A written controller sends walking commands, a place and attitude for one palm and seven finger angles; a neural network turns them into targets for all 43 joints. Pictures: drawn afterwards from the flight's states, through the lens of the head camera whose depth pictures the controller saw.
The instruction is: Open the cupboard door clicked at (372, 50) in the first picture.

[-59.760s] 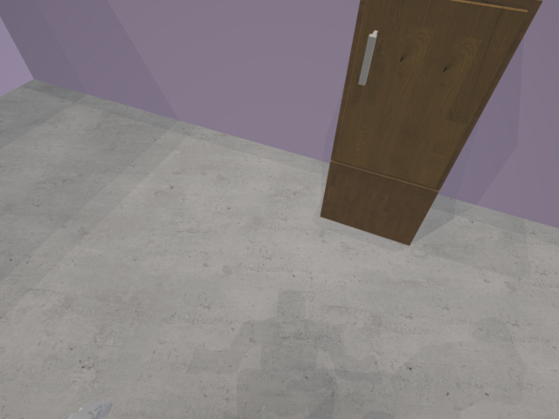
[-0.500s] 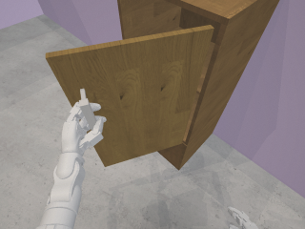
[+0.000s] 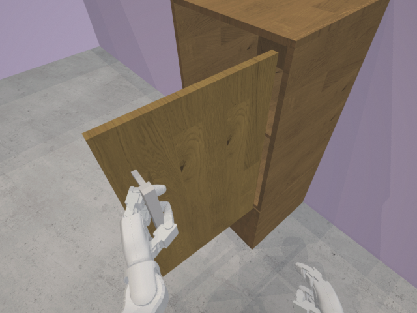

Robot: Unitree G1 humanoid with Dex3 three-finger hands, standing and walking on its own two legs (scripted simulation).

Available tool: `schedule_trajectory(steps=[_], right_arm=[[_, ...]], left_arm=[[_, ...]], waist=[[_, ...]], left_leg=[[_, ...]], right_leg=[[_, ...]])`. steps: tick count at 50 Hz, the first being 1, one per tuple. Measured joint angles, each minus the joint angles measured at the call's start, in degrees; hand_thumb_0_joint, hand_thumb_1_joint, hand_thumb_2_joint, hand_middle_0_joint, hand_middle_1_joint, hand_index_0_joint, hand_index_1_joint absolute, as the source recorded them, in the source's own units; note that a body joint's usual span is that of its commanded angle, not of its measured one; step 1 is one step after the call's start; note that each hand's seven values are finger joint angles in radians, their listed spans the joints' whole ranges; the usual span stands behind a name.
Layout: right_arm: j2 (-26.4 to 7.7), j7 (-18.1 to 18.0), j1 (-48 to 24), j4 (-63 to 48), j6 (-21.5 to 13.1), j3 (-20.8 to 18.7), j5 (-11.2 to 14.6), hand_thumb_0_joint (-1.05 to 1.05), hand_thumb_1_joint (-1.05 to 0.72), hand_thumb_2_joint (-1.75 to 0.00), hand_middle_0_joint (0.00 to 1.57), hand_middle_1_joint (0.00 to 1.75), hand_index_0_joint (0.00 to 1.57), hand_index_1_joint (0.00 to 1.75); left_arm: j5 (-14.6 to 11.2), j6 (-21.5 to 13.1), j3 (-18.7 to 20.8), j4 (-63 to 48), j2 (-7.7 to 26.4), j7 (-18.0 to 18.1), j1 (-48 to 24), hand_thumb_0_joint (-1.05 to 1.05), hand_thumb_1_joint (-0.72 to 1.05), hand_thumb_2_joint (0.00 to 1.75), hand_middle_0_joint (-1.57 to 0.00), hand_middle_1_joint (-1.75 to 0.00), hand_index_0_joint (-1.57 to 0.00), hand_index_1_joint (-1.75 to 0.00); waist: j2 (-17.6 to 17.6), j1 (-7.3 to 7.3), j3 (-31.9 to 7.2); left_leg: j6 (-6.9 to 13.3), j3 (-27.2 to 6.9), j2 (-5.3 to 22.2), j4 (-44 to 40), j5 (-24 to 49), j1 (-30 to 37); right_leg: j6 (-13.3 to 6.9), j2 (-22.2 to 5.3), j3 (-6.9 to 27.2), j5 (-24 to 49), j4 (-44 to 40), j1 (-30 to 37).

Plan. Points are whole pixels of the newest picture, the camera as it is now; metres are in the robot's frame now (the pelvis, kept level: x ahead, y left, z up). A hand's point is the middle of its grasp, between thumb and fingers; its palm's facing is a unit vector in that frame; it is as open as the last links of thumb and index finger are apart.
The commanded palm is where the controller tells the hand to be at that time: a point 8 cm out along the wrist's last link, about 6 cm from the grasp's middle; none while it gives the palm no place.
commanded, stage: open thumb and fingers to let go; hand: left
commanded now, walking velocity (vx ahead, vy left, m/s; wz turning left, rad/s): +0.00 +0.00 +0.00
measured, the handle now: (149, 202) +0.31 +0.12 +0.07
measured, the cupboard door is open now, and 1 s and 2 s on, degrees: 87 85 85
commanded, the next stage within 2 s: slide the hand sideways off the handle in 0.76 s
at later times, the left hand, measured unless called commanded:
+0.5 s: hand (161, 224) +0.26 +0.09 +0.08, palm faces +0.29 -0.96 -0.01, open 13.0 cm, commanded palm +0.22 +0.16 +0.07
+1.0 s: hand (155, 233) +0.25 +0.10 +0.07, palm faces -0.05 -0.99 -0.11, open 15.9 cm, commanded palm +0.23 +0.15 +0.07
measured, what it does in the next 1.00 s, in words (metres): stands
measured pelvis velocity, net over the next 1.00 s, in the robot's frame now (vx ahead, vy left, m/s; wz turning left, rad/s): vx -0.02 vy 0.02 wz -0.05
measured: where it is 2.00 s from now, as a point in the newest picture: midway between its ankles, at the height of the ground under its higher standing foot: outside the picture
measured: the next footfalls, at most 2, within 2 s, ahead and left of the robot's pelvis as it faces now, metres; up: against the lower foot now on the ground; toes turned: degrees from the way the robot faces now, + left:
none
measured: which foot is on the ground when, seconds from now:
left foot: down 0.00-1.00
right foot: down 0.00-1.00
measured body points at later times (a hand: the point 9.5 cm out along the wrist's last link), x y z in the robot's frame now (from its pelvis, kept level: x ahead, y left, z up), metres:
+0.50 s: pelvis -0.02 -0.02 +0.00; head +0.00 -0.06 +0.45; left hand +0.24 +0.14 +0.08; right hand +0.15 -0.26 -0.10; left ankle -0.01 +0.14 -0.70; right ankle -0.01 -0.03 -0.70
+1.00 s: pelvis -0.02 +0.02 +0.00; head +0.00 -0.01 +0.45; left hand +0.25 +0.16 +0.08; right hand +0.15 -0.21 -0.10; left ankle -0.01 +0.14 -0.70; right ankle -0.01 -0.03 -0.70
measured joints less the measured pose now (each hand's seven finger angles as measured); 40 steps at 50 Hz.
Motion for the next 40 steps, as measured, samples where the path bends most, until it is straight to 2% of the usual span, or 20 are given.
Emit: schedule_trajectory(steps=[3,7,12,17,22,26,32,40], right_arm=[[-0.6,-0.4,0.3,1.5,-0.4,-0.7,0.0,0.01,-0.91,-0.9,0.2,0.3,0.21,0.3],[-1.1,-1.2,0.6,2.9,-0.5,-1.1,0.5,0.01,-0.91,-0.9,0.2,0.3,0.2,0.3],[-1.6,-1.9,0.2,3.7,-1.1,-1.3,1.2,0.01,-0.91,-0.9,0.2,0.29,0.2,0.3],[-1.9,-2.3,-0.5,4.2,-2.0,-1.6,1.3,0.01,-0.91,-0.9,0.2,0.29,0.2,0.3],[-2.0,-2.4,-1.3,4.6,-2.5,-1.8,1.4,0.01,-0.91,-0.9,0.2,0.29,0.2,0.3],[-2.0,-2.4,-1.7,4.7,-2.9,-1.9,1.6,0.01,-0.91,-0.9,0.2,0.29,0.2,0.3],[-1.5,-2.4,-1.9,4.3,-3.1,-1.6,1.6,0.01,-0.91,-0.9,0.2,0.29,0.2,0.3],[-1.0,-2.3,-1.5,3.6,-3.3,-1.2,1.3,0.01,-0.91,-0.9,0.2,0.3,0.2,0.3]], left_arm=[[-0.1,-1.1,1.1,1.3,0.7,-0.7,-1.5,0.03,0.68,0.79,-0.34,-1.3,-0.34,-1.33],[-2.1,-2.2,3.3,2.6,2.8,-3.6,-2.6,0.02,0.6,0.77,-0.34,-1.3,-0.34,-1.31],[-5.8,-3.3,6.6,3.9,4.5,-6.6,-3.2,0.02,0.37,0.68,-0.35,-1.28,-0.34,-1.29],[-7.8,-4.7,9.2,5.7,5.2,-7.8,-4.1,0.02,0.07,0.55,-0.34,-1.26,-0.33,-1.26],[-8.6,-5.7,10.0,6.6,5.5,-9.4,-4.7,0.01,-0.22,0.42,-0.34,-1.22,-0.32,-1.22],[-8.9,-6.0,10.0,6.9,5.3,-10.1,-5.1,0.0,-0.37,0.36,-0.32,-1.15,-0.31,-1.15],[-8.6,-5.9,9.2,6.9,4.8,-10.3,-5.3,0.0,-0.46,0.32,-0.29,-0.94,-0.29,-0.94],[-6.9,-5.7,6.4,6.5,3.8,-8.7,-5.5,-0.01,-0.5,0.31,-0.26,-0.61,-0.27,-0.61]], waist=[[-0.3,0.39,0.0],[-0.6,0.52,0.4],[-0.3,0.58,0.9],[0.1,0.52,1.0],[0.0,0.67,0.9],[0.1,0.84,0.9],[0.1,0.91,0.8],[0.1,0.84,0.9]], left_leg=[[-0.5,-0.1,0.0,-0.1,0.6,-0.8],[-0.3,-0.8,-0.2,-0.9,1.5,-0.6],[0.4,-2.7,-0.4,-1.9,2.2,0.3],[0.8,-3.8,-0.6,-2.0,2.4,0.0],[0.8,-3.9,-0.7,-1.9,2.5,-0.6],[0.7,-3.9,-0.8,-1.8,2.5,-0.9],[0.6,-3.7,-1.0,-1.9,2.4,-0.8],[0.0,-3.5,-1.3,-1.8,2.4,-1.0]], right_leg=[[-0.4,-0.1,-0.2,0.1,0.5,-1.1],[-0.8,0.2,-0.1,0.7,0.0,-1.0],[-1.1,1.3,0.6,1.9,-1.4,-0.2],[-1.0,1.9,1.1,2.6,-1.8,-0.6],[-1.1,1.9,1.2,2.7,-1.4,-1.4],[-0.9,1.8,1.2,2.8,-1.3,-1.7],[-0.7,1.6,1.4,2.8,-1.2,-1.7],[-0.2,1.3,1.7,3.0,-1.4,-1.7]])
